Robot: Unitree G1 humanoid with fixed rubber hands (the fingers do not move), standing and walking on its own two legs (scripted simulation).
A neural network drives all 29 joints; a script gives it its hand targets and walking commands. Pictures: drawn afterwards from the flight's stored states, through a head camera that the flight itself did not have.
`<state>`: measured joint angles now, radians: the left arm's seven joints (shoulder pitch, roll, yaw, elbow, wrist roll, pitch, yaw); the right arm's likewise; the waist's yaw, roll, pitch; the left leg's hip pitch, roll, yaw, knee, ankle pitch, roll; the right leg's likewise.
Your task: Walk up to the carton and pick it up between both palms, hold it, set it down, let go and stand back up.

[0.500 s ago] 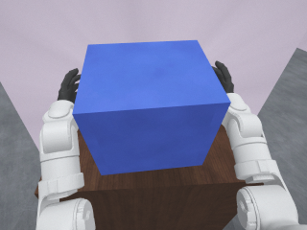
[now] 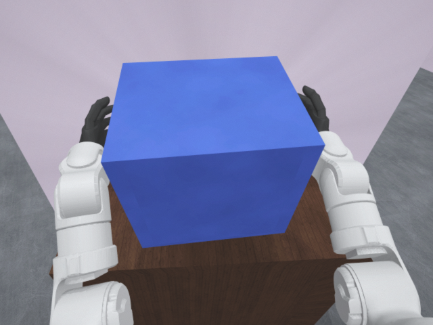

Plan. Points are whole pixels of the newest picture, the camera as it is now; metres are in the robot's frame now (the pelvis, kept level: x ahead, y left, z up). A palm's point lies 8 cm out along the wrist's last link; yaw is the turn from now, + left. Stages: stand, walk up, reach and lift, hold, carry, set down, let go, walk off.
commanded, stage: hold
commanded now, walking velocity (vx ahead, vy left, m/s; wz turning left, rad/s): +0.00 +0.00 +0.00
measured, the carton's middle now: (208, 153) +0.38 +0.01 +0.16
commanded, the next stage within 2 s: none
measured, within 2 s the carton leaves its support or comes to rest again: neither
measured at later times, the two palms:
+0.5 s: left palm (95, 145) +0.35 +0.19 +0.20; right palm (314, 133) +0.36 -0.17 +0.22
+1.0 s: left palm (96, 145) +0.36 +0.19 +0.20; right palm (314, 133) +0.36 -0.17 +0.22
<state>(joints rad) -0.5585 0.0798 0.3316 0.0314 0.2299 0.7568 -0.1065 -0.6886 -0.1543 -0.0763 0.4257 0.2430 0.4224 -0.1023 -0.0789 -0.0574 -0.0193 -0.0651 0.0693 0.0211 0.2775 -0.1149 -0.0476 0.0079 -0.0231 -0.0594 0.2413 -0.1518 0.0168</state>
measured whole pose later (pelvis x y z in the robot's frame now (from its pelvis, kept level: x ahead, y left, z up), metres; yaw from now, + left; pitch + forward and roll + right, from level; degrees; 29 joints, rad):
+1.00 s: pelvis +0.00 +0.00 +0.00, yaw +0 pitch -5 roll -1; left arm -0.57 0.08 0.34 0.06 0.23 0.75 -0.11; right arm -0.69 -0.15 -0.08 0.44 0.24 0.42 -0.10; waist -0.08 -0.06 -0.02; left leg -0.07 0.07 0.02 0.27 -0.11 -0.05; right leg 0.00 -0.02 -0.05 0.25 -0.15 0.02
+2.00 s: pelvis +0.00 +0.00 +0.00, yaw +0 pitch -5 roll +0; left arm -0.57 0.08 0.34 0.06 0.23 0.75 -0.11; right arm -0.69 -0.15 -0.08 0.44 0.23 0.42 -0.10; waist -0.08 -0.06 -0.02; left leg -0.07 0.07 0.02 0.27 -0.11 -0.05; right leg 0.00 -0.02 -0.06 0.25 -0.15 0.02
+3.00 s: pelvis +0.01 +0.01 +0.00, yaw +1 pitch -6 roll -1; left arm -0.55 0.08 0.31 0.25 0.25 0.36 -0.14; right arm -0.52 -0.08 -0.13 0.50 0.08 0.00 -0.11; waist -0.06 -0.09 0.09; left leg -0.05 0.05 0.02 0.30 -0.15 -0.04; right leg 0.04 -0.04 -0.06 0.24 -0.17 0.03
